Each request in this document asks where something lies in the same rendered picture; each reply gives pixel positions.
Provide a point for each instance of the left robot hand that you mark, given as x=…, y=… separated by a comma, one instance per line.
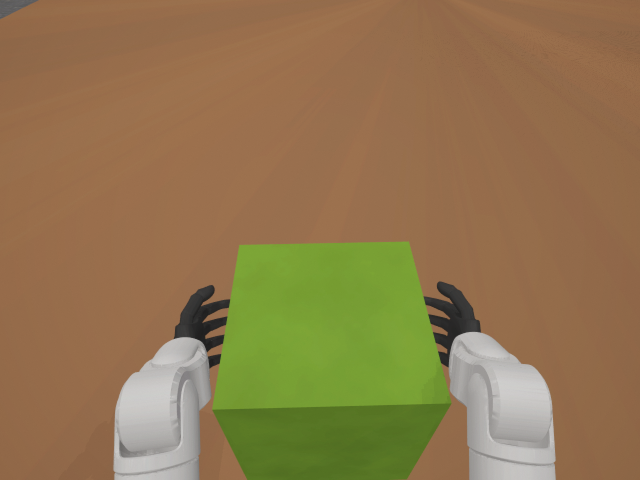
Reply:
x=191, y=321

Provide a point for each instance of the robot right forearm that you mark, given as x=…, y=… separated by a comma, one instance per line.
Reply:
x=509, y=411

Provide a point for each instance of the right robot hand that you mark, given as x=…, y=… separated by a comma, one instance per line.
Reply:
x=461, y=316

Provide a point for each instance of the carton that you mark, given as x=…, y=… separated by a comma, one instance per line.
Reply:
x=329, y=367

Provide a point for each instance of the robot left forearm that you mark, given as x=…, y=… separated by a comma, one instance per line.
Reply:
x=157, y=424

